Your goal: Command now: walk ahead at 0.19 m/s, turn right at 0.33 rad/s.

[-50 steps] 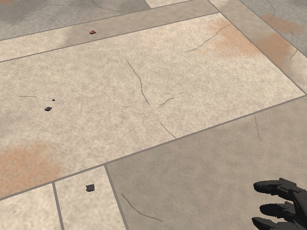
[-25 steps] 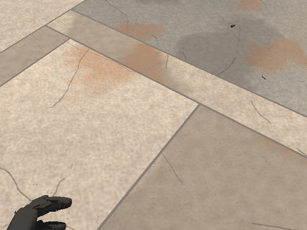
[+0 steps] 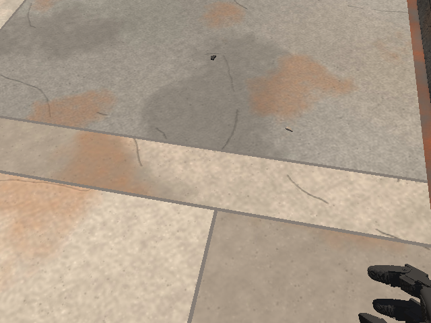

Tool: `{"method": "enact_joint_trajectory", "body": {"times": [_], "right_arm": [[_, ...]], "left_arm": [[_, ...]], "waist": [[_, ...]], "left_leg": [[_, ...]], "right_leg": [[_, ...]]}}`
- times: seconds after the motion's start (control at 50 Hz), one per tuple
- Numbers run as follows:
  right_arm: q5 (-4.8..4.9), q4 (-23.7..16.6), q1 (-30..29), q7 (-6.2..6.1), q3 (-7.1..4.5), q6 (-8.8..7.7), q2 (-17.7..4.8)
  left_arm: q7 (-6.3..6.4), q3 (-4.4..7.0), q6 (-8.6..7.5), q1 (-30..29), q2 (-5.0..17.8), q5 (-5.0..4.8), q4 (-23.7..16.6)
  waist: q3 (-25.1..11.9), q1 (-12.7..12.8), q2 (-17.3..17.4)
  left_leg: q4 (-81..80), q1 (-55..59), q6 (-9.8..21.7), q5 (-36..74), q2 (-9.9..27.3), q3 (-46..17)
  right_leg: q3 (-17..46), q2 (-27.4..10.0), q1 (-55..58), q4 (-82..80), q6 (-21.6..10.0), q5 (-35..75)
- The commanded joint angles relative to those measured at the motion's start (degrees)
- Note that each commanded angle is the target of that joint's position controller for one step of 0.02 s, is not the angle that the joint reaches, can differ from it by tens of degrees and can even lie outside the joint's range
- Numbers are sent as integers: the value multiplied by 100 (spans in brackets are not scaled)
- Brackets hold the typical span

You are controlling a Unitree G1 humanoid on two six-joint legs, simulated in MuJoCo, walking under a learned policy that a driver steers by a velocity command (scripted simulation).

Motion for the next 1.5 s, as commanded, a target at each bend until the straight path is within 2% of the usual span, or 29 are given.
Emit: {"method": "enact_joint_trajectory", "body": {"times": [0.02,0.1,0.16,0.22,0.24,0.26,0.28,0.3,0.32,0.38,0.62,0.68,0.7,0.72,0.74,0.76,0.8,0.86,0.94,1.06,1.12,1.14,1.16,1.18,1.2,1.22,1.26,1.32,1.5], "right_arm": [[-12,-318,257,19,-51,116,-480],[151,34,523,155,-309,133,-894],[342,-36,654,106,-429,280,-1098],[466,-125,537,22,-468,369,-1078],[495,-205,451,23,-432,349,-814],[597,-396,485,37,-283,288,-190],[518,-492,557,35,-387,190,-633],[-73,-256,726,187,-427,324,-757],[-109,-163,985,301,-482,407,-818],[-65,51,1387,560,-473,538,-803],[-6,-474,-421,819,-242,559,-689],[60,-60,978,561,-334,468,-884],[34,438,2510,471,-489,391,-1118],[-19,602,2868,387,-696,390,-1972],[104,481,3035,299,-757,381,-2378],[46,553,2956,254,-697,363,-2100],[-111,636,2444,162,-533,241,-1516],[0,641,1812,208,-279,-7,-924],[36,897,1970,281,-223,-233,-778],[107,1124,2009,66,-146,-399,-830],[-61,1012,1495,-159,-344,-123,-1397],[-106,888,1035,-189,-379,-9,-1455],[-49,886,621,-120,-367,48,-1296],[-192,597,324,40,-27,-78,-91],[37,30,1301,127,108,-180,91],[-110,85,1222,151,140,-331,-383],[-223,117,766,151,105,-326,-686],[-306,69,610,129,218,49,-569],[14,-542,-828,179,273,-43,-460]], "left_arm": [[73,59,162,265,495,113,-448],[78,-154,-133,-100,-115,292,-595],[-46,-79,-138,-43,215,156,-556],[-133,25,-245,516,457,227,-310],[-76,94,-285,1122,660,319,-112],[-54,198,-335,1037,994,360,-134],[-40,172,-427,184,932,391,-408],[-21,34,-382,-325,648,599,-676],[-44,2,-399,-597,492,553,-671],[-75,20,-539,-368,558,399,-555],[-84,236,-636,818,885,487,151],[-143,268,-516,766,1193,419,264],[-163,237,-491,608,1217,341,166],[-238,-21,-574,804,345,343,-181],[-313,-97,-711,276,171,411,-580],[-277,-48,-730,-697,543,402,-702],[-256,-121,-720,-267,399,281,-348],[-412,-130,-402,465,232,295,68],[-490,-156,-318,-339,30,134,-44],[-608,-290,-424,-677,-92,192,-48],[-494,-45,-316,1285,570,139,520],[-432,108,-277,2565,839,154,901],[-328,262,-232,3220,996,110,1089],[-281,220,-151,2546,855,86,1209],[-243,243,-161,1630,1178,222,803],[-222,246,-191,1301,870,253,512],[-203,152,-298,994,497,268,604],[-184,121,-580,845,589,227,580],[-237,341,-612,1244,851,141,604]], "waist": [[-1189,-189,113],[-1083,-163,676],[-1492,-81,948],[-965,384,1081],[-935,652,660],[-1145,514,-1422],[-659,156,-1447],[-485,-70,-1087],[-351,-347,-893],[-384,-456,-697],[432,158,-650],[-576,-669,-573],[-1445,-1453,-228],[-1777,-1310,1400],[-2488,-1285,1988],[-1701,-1526,943],[-893,-890,59],[-484,-272,277],[322,-361,396],[-13,-177,297],[-1136,924,746],[-1489,1573,682],[-1335,1979,65],[-417,1028,-1528],[-1471,4,-1962],[-1376,89,-672],[-276,-362,732],[145,-606,660],[-315,304,-273]], "left_leg": [[-1334,1614,1221,-323,1621,-2358],[-1296,1289,1138,2150,908,-1528],[-1923,1021,1284,-2296,1079,-2360],[-2205,-631,581,-3347,615,-2211],[-1245,-1721,0,-3255,106,-1612],[1164,-2582,-65,-2758,-388,-382],[2327,-2919,-20,-2062,242,-571],[2688,-2519,-46,-1512,104,-487],[3061,-2292,-112,-1108,150,-355],[3989,-1981,-258,-572,435,120],[1699,-1712,507,-1229,1039,1027],[1380,679,1019,-2146,-118,1798],[916,2820,1203,-1738,-440,1541],[-133,4621,1505,-3512,985,-1019],[-1576,5168,1792,-4627,2001,-4004],[-1741,4847,1451,-3334,2020,-3460],[-1294,3411,1149,-1812,1843,-2059],[-1783,2001,823,-1213,1495,-857],[-2461,1922,343,916,1087,709],[-2482,2979,76,5159,1215,1745],[22,3599,-75,7794,1432,1716],[1842,3078,-39,7494,1435,1609],[4607,2049,7,4152,680,1750],[6703,-478,43,-2263,-408,1237],[7359,-1976,-119,-2648,-382,-27],[6619,-2059,96,-2143,11,-409],[5187,-1450,60,-1597,534,-361],[3759,-574,-280,-1492,944,-73],[-135,579,-240,770,445,343]], "right_leg": [[-287,-576,-886,330,155,597],[-827,-559,149,-2743,72,485],[-653,-525,899,-3716,-124,806],[-922,-570,2745,-5185,-573,1719],[-641,-1105,3883,-5666,-749,1439],[1540,-2850,3834,-6253,-1174,-737],[2358,-3297,2819,-6597,-1447,-1213],[1980,-3067,2100,-7004,-1213,-1482],[1386,-2744,1791,-7059,-1038,-830],[106,-2345,1544,-7216,-911,78],[-2063,-2774,2742,-7339,-755,1283],[-2710,-2625,2616,-4728,-725,6929],[-2785,-2453,1585,-2712,-585,7202],[-2620,-1834,-912,-744,-285,3183],[-1393,-999,-2156,589,-178,344],[-884,-1271,-2809,862,-339,936],[-919,-1775,-2389,265,-526,1625],[-693,-1847,-1452,-368,-516,2059],[-785,-1340,-1971,-1623,-605,3061],[-2019,-760,-739,-3786,-1071,4359],[-2160,-89,1074,-3685,-1288,3353],[-1784,-192,2200,-3851,-1551,2967],[-1162,-497,2998,-4515,-1964,2734],[-210,-749,3185,-3817,-2080,3442],[2969,-1762,4030,-5203,-3277,1812],[4056,-2160,3670,-6560,-3112,-68],[3311,-1850,1736,-6900,-2530,-41],[1977,-1155,79,-7020,-2370,1134],[1402,-847,1437,-6270,-1531,4519]]}}
Keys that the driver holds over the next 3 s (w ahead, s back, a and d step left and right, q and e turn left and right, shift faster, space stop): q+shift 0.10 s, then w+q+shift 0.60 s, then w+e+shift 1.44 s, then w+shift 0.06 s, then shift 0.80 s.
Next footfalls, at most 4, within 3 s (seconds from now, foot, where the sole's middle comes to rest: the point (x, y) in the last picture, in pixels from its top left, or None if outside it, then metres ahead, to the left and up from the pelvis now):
0.24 right None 0.13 -0.10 -0.75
0.70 left None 0.31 0.31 -0.75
1.16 right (108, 214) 0.75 0.46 -0.75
1.58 left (60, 130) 1.11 0.74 -0.75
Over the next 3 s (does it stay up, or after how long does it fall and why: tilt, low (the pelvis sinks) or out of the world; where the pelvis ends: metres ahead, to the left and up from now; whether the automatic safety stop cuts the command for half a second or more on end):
stays up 1.79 0.32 0.02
